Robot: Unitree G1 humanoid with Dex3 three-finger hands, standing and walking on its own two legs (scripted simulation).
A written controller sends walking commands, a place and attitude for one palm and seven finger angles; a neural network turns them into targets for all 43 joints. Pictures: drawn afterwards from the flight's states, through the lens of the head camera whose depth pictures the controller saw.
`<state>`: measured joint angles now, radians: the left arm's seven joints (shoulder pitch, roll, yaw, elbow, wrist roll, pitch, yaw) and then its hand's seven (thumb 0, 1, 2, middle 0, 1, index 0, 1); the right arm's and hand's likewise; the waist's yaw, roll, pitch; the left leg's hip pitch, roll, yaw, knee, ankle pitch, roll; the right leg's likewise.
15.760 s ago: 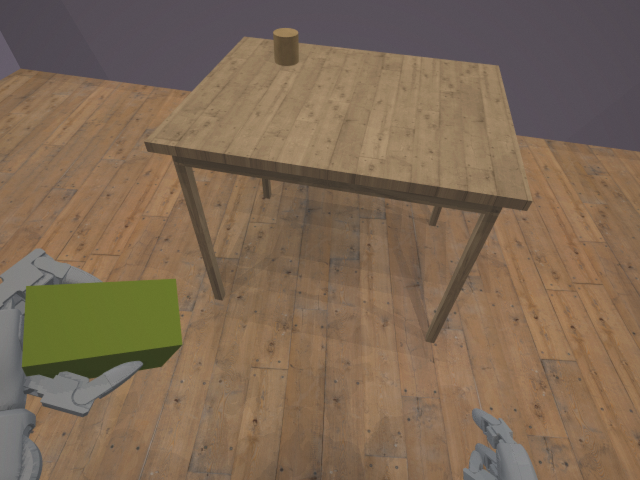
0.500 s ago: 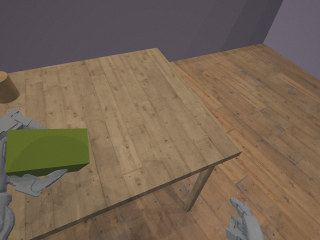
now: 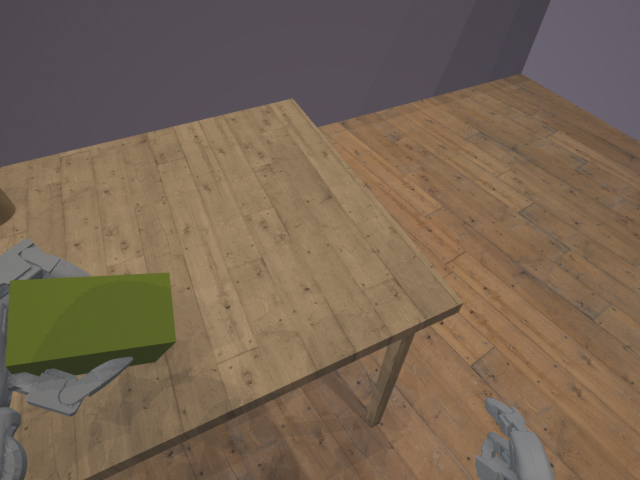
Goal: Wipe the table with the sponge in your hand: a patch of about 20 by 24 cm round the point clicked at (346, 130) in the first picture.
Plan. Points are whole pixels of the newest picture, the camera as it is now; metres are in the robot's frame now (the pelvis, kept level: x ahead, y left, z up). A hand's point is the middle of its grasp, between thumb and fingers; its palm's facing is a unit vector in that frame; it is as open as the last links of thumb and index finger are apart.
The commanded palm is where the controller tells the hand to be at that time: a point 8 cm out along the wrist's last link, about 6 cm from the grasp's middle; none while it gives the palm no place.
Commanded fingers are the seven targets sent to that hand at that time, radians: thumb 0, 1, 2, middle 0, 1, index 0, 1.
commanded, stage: come to a stop and stand still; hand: left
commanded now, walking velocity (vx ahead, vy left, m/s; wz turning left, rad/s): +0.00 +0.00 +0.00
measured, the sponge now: (117, 325) +0.23 +0.20 +0.15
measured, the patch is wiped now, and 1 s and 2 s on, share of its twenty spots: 0.00 0.00 0.00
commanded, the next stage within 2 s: look again from close up in 1.64 s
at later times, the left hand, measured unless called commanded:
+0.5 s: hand out of the picture +0.19 +0.34 +0.17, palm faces +0.41 -0.83 -0.38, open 10.0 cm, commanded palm +0.12 +0.36 +0.18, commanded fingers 0.00 0.10 1.30 -1.20 -1.60 -1.20 -1.60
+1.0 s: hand out of the picture +0.20 +0.33 +0.17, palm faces +0.37 -0.84 -0.39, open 10.0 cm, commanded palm +0.14 +0.36 +0.18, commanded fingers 0.00 0.10 1.30 -1.20 -1.60 -1.20 -1.60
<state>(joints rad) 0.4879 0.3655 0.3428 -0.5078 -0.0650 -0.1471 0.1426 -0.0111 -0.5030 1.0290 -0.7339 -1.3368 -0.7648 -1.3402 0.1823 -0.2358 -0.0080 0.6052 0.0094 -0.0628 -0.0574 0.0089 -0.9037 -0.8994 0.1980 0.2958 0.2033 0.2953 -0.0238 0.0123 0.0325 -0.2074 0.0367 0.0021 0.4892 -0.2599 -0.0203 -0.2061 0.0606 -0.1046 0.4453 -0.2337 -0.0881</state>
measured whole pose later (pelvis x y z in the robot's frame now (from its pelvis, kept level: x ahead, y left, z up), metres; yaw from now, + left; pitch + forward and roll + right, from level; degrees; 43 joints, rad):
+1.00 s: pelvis -0.02 +0.08 +0.00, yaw +0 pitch -1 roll -1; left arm 0.42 0.39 0.37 -0.47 -0.04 -0.26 0.08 -0.01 -0.50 1.03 -0.73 -1.34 -0.76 -1.34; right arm 0.19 -0.19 0.03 0.57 0.00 -0.14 -0.01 0.01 -0.90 -0.90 0.20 0.30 0.21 0.30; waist 0.03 -0.03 0.07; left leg -0.21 -0.07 0.02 0.43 -0.21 0.08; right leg -0.20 -0.01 -0.03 0.38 -0.17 0.02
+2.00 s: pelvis -0.01 +0.06 +0.01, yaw +0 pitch +0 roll -1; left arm 0.45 0.36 0.33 -0.45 -0.05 -0.20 0.10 -0.01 -0.50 1.03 -0.73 -1.34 -0.76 -1.34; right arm 0.20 -0.21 0.03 0.59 0.01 -0.14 -0.05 0.01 -0.90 -0.90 0.20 0.30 0.21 0.30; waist 0.02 -0.01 0.03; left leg -0.21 -0.04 0.01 0.40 -0.20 0.05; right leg -0.19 0.03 -0.04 0.33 -0.14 -0.02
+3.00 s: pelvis +0.00 -0.02 +0.00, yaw -1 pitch +2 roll +0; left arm 0.48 0.38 0.36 -0.52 -0.10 -0.14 0.09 -0.01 -0.50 1.04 -0.73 -1.34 -0.76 -1.35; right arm 0.23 -0.23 -0.02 0.58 0.02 -0.09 -0.05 0.01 -0.90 -0.90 0.20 0.30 0.20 0.30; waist -0.02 0.00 0.00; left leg -0.27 0.07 -0.02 0.51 -0.27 -0.02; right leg -0.25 0.14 -0.06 0.41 -0.20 -0.13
